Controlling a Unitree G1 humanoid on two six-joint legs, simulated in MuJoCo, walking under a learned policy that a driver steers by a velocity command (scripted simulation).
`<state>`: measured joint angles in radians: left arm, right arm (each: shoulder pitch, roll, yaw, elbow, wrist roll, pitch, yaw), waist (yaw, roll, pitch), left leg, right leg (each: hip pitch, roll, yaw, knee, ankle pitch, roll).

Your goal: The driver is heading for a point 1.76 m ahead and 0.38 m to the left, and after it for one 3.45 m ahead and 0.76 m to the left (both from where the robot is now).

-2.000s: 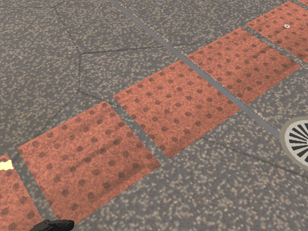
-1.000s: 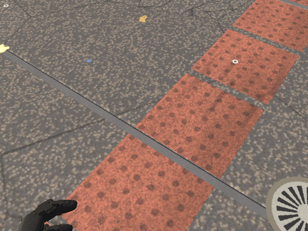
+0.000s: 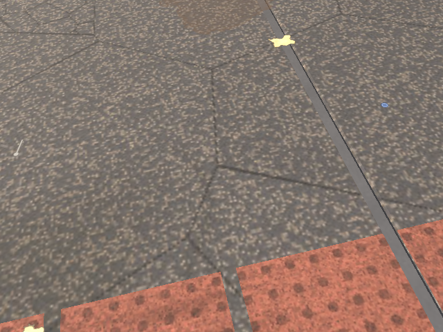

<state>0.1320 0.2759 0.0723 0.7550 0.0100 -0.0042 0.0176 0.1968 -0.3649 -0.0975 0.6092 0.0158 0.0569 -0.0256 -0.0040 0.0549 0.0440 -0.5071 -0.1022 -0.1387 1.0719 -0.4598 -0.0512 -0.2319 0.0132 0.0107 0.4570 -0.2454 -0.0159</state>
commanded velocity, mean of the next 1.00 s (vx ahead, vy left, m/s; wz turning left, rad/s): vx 0.05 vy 0.00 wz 0.41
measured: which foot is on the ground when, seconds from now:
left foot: up 0.00-0.28, down 0.30-0.78, up 0.80-1.00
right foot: down 0.00-0.30, up 0.32-0.76, down 0.78-1.00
